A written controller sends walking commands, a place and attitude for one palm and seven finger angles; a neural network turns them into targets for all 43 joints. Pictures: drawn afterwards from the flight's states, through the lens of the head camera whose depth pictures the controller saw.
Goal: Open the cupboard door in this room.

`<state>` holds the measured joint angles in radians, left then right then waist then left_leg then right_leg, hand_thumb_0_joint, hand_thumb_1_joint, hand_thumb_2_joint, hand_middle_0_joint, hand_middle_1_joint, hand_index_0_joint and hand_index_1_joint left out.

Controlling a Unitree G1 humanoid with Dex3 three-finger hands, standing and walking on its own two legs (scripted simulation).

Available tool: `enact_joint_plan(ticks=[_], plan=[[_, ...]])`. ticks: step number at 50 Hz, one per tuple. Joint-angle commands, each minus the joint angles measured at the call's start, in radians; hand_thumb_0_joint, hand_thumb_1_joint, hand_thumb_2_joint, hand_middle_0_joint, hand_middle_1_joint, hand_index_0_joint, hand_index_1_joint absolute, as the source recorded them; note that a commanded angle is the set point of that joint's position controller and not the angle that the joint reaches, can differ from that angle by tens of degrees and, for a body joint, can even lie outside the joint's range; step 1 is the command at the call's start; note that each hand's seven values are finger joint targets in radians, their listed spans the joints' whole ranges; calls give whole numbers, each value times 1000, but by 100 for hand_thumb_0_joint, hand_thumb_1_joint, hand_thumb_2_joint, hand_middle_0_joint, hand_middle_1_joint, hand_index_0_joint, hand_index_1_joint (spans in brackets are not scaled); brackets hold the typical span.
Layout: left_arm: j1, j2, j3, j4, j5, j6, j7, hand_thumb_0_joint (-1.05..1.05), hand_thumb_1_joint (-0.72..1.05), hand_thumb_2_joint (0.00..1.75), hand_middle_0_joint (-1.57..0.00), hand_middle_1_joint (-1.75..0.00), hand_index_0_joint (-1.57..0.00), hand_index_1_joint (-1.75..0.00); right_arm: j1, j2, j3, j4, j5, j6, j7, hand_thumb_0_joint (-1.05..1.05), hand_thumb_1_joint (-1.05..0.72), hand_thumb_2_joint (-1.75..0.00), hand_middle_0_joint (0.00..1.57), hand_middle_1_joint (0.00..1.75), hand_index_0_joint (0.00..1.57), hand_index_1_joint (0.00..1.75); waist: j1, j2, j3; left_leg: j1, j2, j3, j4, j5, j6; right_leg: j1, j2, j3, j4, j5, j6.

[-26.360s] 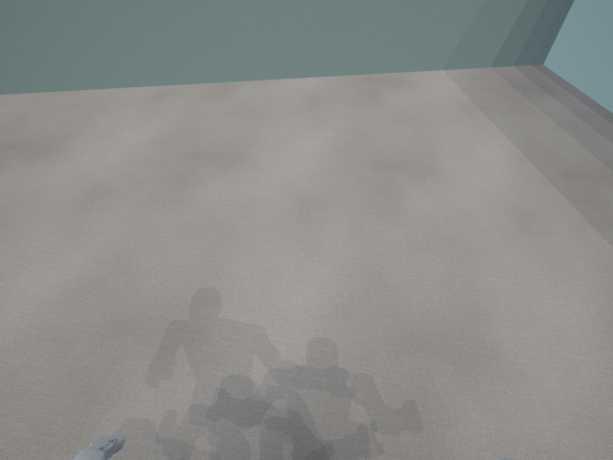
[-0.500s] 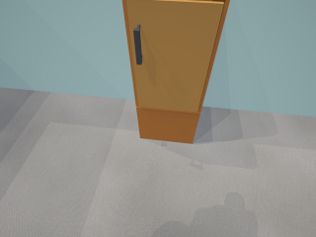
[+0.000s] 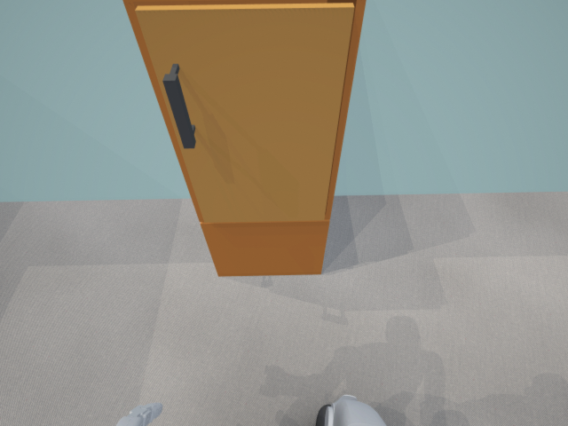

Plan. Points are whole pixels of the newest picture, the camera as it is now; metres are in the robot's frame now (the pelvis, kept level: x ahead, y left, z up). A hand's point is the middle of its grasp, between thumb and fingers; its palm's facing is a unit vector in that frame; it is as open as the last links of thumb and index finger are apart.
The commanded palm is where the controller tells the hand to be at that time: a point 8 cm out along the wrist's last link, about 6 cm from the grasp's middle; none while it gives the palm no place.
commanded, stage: take the last steps up to it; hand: left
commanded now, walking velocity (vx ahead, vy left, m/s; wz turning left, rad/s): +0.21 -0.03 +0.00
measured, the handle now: (182, 107) +0.66 +0.22 +0.06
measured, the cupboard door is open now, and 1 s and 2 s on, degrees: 0 0 0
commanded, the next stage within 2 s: come to a stop and stand still in 0.16 s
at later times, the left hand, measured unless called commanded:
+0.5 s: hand out of the picture +0.15 +0.15 -0.17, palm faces +0.10 -0.98 -0.18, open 7.3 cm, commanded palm none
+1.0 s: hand out of the picture +0.15 +0.11 -0.16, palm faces +0.09 -0.96 -0.25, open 7.4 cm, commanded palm none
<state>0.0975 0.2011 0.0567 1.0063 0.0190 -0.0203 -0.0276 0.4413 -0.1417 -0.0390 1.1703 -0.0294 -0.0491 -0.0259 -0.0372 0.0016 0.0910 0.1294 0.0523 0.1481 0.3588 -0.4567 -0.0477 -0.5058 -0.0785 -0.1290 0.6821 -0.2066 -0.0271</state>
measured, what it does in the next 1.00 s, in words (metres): walks ahead: right foot, then left foot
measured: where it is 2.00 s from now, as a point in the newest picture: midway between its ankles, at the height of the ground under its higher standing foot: outside the picture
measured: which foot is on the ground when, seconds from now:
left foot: down 0.00-0.04, up 0.06-0.42, down 0.44-0.78, up 0.80-1.00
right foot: up 0.00-0.00, down 0.02-0.50, up 0.52-0.76, down 0.78-1.00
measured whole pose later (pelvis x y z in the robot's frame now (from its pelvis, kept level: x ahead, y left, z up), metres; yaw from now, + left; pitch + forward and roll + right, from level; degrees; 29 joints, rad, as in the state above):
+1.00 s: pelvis +0.09 -0.08 +0.00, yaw +3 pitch -3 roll -1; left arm 0.28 0.18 0.03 0.88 0.04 0.03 0.05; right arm 0.23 -0.20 -0.08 0.92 -0.02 0.05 -0.02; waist -0.01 0.02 0.02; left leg -0.37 0.00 0.05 0.78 -0.36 0.01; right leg -0.24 0.01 -0.11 0.68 -0.38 -0.04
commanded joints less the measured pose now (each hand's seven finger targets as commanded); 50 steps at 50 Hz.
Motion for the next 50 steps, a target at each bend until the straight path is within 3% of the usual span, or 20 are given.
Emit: enact_joint_plan(ticks=[1,2,3,5,9,19,21,22,23,25,30,32,36,37,38,39,41,46,49,50], plan=[[465,228,55,91,14,-45,24,0,90,90,-20,-30,-20,-30,22,-116,-29,-70,31,-19,12,0,-90,-90,20,30,20,30,211,-246,-281,-506,8,4,705,300,58,739,-232,356,-209,206,-123],[455,275,58,89,-12,-41,32,0,90,90,-20,-30,-20,-30,32,-95,-22,-101,39,-6,9,0,-90,-90,20,30,20,30,164,-311,-314,-593,-60,-108,967,-127,59,698,-388,605,-332,322,-195],[339,246,52,60,-19,-35,37,0,90,90,-20,-30,-20,-30,1,-103,-27,-97,41,5,8,0,-90,-90,20,30,20,30,138,-184,-219,-606,1,-172,1030,-82,77,563,-374,531,-386,110,-214],[170,161,26,11,-15,-34,36,0,90,90,-20,-30,-20,-30,-83,-83,-31,-102,25,15,19,0,-90,-90,20,30,20,30,83,-80,-51,-630,62,-185,1006,73,74,294,-292,417,-446,-111,-152],[98,85,0,1,-7,-48,40,0,90,90,-20,-30,-20,-30,-3,-46,-22,-72,5,46,22,0,-90,-90,20,30,20,30,-2,-78,-65,-535,72,-148,827,173,40,157,-190,175,-475,51,-103],[181,88,-8,56,-4,-29,60,0,90,90,-20,-30,-20,-30,-164,-27,7,-106,23,35,6,0,-90,-90,20,30,20,30,45,-76,-110,-426,10,-99,220,243,0,377,-164,117,-289,648,-117],[185,91,-6,60,-12,-11,67,0,90,90,-20,-30,-20,-30,-148,-69,-6,-104,24,40,-1,0,-90,-90,20,30,20,30,27,-75,-123,-307,30,-112,95,516,12,335,-134,99,-209,547,-64],[201,73,-5,50,-11,2,70,0,90,90,-20,-30,-20,-30,-140,-113,-16,-109,23,37,-5,0,-90,-90,20,30,20,30,35,9,-127,-228,115,-177,101,818,47,267,-84,70,-156,375,-25],[229,44,-9,36,-13,12,76,0,90,90,-20,-30,-20,-30,-142,-156,-25,-117,19,44,-10,0,-90,-90,20,30,20,30,37,94,-125,-185,221,-242,107,1055,107,205,-27,45,-116,169,11],[225,37,-9,26,-16,30,77,0,90,90,-20,-30,-20,-30,-157,-186,-32,-121,17,55,-21,0,-90,-90,20,30,20,30,33,238,-102,-243,326,-335,16,1170,228,181,38,46,110,-346,37],[210,51,19,6,-12,56,69,0,90,90,-20,-30,-20,-30,-283,-194,-50,-188,3,70,-29,0,-90,-90,20,30,20,30,44,159,-143,-247,296,-281,43,973,260,78,48,157,387,-363,45],[205,47,16,-9,-11,56,62,0,90,90,-20,-30,-20,-30,-297,-203,-57,-203,4,70,-24,0,-90,-90,20,30,20,30,44,96,-182,-239,278,-262,50,869,244,93,47,142,336,-340,52],[239,26,9,-11,-9,45,54,0,90,90,-20,-30,-20,-30,-324,-210,-68,-207,4,74,-8,0,-90,-90,20,30,20,30,54,171,-209,-304,224,-240,64,603,190,247,40,79,-12,-222,54],[339,174,-27,-66,14,24,58,0,90,90,-20,-30,-20,-30,-334,-258,-51,-302,7,58,-19,0,-90,-90,20,30,20,30,103,-46,-187,-332,144,-262,179,508,121,317,56,110,-302,-62,80],[276,131,7,-94,18,32,59,0,90,90,-20,-30,-20,-30,-324,-186,-65,-314,11,55,-9,0,-90,-90,20,30,20,30,92,-264,-197,-498,16,-120,339,152,55,295,-76,233,-340,112,54],[220,170,21,-121,29,31,75,0,90,90,-20,-30,-20,-30,-305,-104,-50,-318,0,64,-6,0,-90,-90,20,30,20,30,64,-384,-215,-642,-77,-113,499,-42,29,380,-200,386,-293,407,-1],[181,174,20,-179,28,32,81,0,90,90,-20,-30,-20,-30,-287,-93,-55,-340,7,83,2,0,-90,-90,20,30,20,30,39,-123,-214,-616,-64,-142,630,15,38,350,-185,309,-253,362,-98],[147,149,14,-209,26,29,93,0,90,90,-20,-30,-20,-30,-275,-82,-41,-348,14,86,11,0,-90,-90,20,30,20,30,22,-153,-1,-607,-31,-132,537,12,49,209,-167,266,-251,335,-150],[168,151,10,-208,12,34,88,0,90,90,-20,-30,-20,-30,-174,-69,-33,-312,13,72,11,0,-90,-90,20,30,20,30,8,-87,-27,-397,-48,-96,236,200,63,156,-110,237,-227,134,-99],[180,131,3,-205,2,35,84,0,90,90,-20,-30,-20,-30,-159,-96,-31,-306,12,61,10,0,-90,-90,20,30,20,30,10,-6,-28,-342,-11,-155,161,288,81,117,-64,221,-206,34,-64]])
